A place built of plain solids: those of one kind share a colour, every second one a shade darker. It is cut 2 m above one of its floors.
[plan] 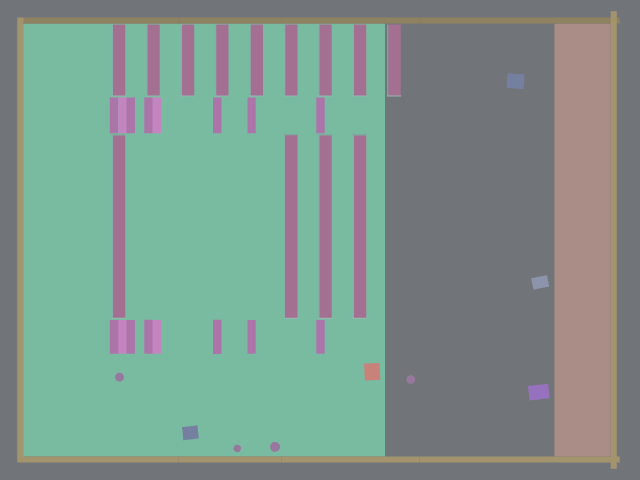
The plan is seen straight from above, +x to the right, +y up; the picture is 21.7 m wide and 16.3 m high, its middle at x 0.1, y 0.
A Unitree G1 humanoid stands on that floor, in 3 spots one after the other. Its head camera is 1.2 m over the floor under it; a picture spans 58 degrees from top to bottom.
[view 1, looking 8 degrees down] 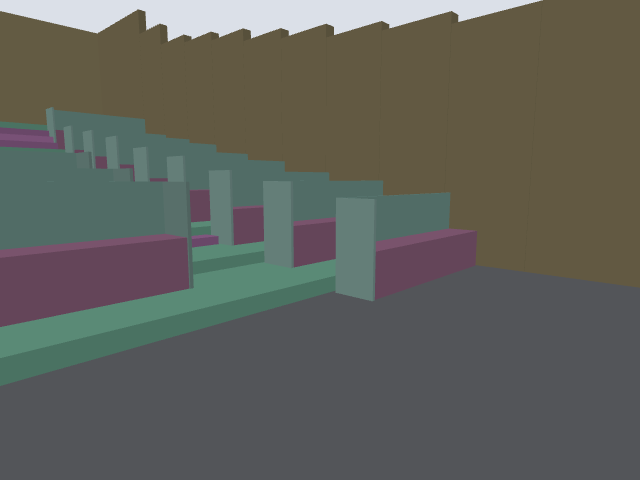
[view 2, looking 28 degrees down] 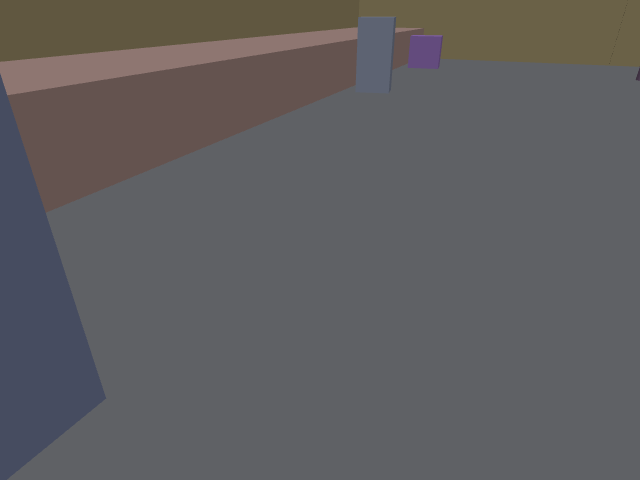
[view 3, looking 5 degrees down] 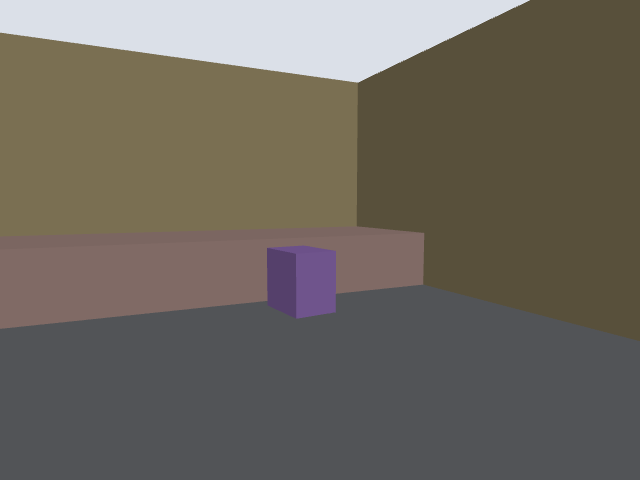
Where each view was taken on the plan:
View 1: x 5.31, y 1.47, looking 133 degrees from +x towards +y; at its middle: seat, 5.39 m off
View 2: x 5.31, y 5.85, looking -66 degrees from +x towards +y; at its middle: ground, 2.56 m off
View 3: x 3.12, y -3.26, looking -26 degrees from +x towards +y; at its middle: stage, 5.53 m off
